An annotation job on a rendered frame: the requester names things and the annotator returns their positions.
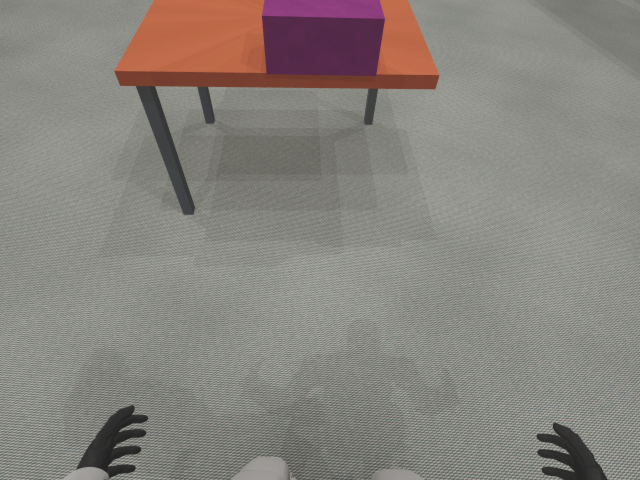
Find table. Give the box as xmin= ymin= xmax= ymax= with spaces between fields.
xmin=114 ymin=0 xmax=439 ymax=215

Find robot left hand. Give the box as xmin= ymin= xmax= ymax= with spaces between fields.
xmin=76 ymin=405 xmax=148 ymax=478

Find robot left thigh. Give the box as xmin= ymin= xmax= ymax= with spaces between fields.
xmin=231 ymin=457 xmax=296 ymax=480

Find carton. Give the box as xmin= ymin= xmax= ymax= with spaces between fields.
xmin=262 ymin=0 xmax=385 ymax=76

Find robot right hand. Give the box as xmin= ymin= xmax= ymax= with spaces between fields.
xmin=537 ymin=423 xmax=608 ymax=480

